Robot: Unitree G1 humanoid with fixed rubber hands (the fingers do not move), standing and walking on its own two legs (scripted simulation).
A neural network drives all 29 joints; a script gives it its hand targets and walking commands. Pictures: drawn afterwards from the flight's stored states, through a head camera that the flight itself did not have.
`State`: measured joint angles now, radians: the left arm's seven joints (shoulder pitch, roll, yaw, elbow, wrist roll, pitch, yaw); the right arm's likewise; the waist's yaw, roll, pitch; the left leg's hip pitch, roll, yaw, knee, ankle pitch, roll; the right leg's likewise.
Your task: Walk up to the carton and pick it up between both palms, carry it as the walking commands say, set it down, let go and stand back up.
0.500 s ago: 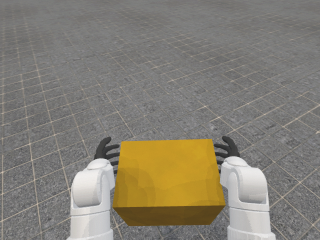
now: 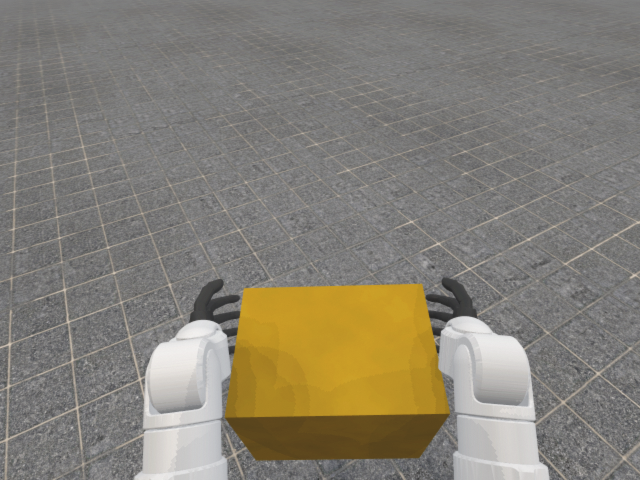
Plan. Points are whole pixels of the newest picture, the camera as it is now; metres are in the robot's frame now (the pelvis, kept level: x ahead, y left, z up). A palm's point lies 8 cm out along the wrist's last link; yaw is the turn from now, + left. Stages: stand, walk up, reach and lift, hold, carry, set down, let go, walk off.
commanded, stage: carry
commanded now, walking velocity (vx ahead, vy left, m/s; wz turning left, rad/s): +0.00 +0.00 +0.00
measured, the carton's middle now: (335, 376) +0.28 +0.00 +0.00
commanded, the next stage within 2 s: none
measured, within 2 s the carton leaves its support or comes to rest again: neither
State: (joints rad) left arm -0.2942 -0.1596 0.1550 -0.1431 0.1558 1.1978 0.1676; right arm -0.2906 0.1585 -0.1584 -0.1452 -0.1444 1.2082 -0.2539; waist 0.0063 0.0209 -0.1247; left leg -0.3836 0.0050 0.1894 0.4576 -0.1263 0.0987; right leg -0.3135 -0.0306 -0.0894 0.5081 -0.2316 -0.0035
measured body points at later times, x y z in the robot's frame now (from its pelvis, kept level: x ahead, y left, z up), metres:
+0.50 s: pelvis +0.10 +0.00 +0.00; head +0.07 +0.00 +0.45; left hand +0.37 +0.19 +0.09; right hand +0.41 -0.12 +0.09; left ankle +0.07 +0.07 -0.73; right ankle +0.02 -0.13 -0.73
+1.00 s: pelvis +0.34 +0.03 +0.00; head +0.38 +0.04 +0.45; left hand +0.50 +0.33 +0.07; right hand +0.68 +0.08 +0.06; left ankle +0.22 +0.07 -0.65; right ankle +0.38 -0.06 -0.73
